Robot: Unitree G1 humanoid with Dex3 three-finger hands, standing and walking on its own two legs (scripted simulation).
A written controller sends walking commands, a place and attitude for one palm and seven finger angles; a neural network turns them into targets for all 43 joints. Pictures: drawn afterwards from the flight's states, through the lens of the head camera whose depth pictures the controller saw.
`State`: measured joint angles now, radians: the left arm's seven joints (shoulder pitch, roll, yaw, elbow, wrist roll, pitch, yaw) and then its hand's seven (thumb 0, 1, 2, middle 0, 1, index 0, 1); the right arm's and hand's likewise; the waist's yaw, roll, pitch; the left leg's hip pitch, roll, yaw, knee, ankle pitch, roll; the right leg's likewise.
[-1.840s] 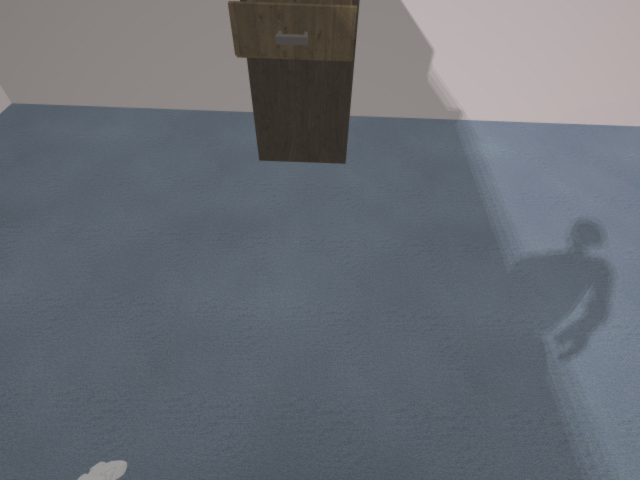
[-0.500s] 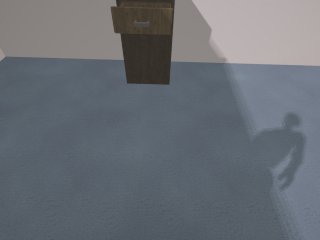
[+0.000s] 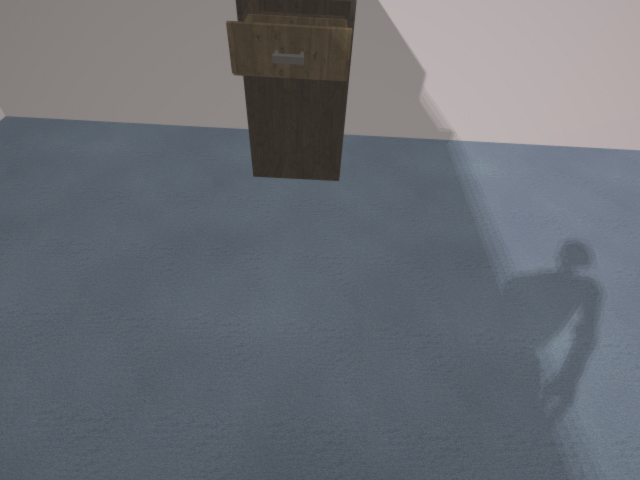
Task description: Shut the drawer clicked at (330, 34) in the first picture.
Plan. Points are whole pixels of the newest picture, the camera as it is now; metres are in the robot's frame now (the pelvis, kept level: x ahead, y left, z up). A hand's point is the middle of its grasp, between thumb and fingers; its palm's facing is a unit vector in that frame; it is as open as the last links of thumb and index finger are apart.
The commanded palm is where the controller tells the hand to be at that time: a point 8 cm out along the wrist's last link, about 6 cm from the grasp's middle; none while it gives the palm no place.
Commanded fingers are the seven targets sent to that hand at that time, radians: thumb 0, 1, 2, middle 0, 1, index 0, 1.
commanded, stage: walk to a spot facing it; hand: left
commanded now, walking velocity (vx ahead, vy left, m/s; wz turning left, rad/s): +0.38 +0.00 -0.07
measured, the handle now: (288, 56) +1.34 +0.19 -0.02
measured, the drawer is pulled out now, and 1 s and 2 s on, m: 0.30 0.30 0.30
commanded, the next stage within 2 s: turn to face it in 1.56 s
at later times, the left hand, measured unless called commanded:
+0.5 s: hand (248, 365) +0.34 +0.15 -0.17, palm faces -0.06 -0.98 -0.20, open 7.3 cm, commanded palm none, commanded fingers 0.00 0.90 0.90 -0.20 -0.30 -0.20 -0.30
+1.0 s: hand (219, 360) +0.35 +0.20 -0.17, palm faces +0.05 -0.99 -0.15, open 7.4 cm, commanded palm none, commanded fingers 0.00 0.90 0.90 -0.20 -0.30 -0.20 -0.30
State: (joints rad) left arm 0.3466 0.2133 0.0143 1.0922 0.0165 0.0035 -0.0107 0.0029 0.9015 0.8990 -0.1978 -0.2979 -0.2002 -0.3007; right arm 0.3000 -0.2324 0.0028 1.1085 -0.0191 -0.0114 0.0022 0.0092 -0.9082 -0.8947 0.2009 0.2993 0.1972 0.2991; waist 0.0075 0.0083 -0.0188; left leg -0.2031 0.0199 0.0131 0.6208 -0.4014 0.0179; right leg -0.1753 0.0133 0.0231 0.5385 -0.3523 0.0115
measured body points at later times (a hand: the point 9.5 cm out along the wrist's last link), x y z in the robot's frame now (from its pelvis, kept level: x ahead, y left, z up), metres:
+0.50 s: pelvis +0.19 -0.03 -0.02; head +0.23 -0.03 +0.43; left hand +0.34 +0.20 -0.15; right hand +0.02 -0.21 -0.15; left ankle +0.02 +0.10 -0.64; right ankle +0.27 -0.11 -0.73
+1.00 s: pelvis +0.41 +0.02 +0.01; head +0.42 +0.04 +0.45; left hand +0.35 +0.25 -0.16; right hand +0.49 -0.21 -0.13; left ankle +0.45 +0.11 -0.73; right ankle +0.33 -0.10 -0.64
